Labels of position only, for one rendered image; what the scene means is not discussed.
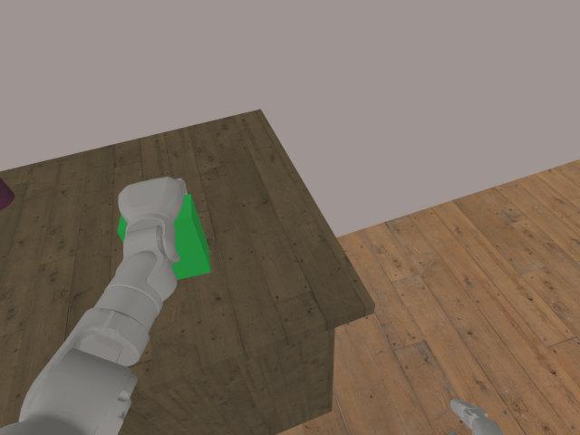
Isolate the robot left forearm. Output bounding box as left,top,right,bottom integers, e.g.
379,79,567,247
19,213,178,422

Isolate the sponge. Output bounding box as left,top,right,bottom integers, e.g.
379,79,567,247
117,194,211,280

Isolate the right robot hand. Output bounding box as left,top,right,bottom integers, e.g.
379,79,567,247
449,399,504,435

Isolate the left robot hand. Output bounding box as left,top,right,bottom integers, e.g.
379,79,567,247
118,177,188,263

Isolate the left robot upper arm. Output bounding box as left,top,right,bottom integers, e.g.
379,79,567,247
0,348,138,435

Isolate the table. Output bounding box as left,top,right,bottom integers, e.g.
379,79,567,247
0,109,375,435

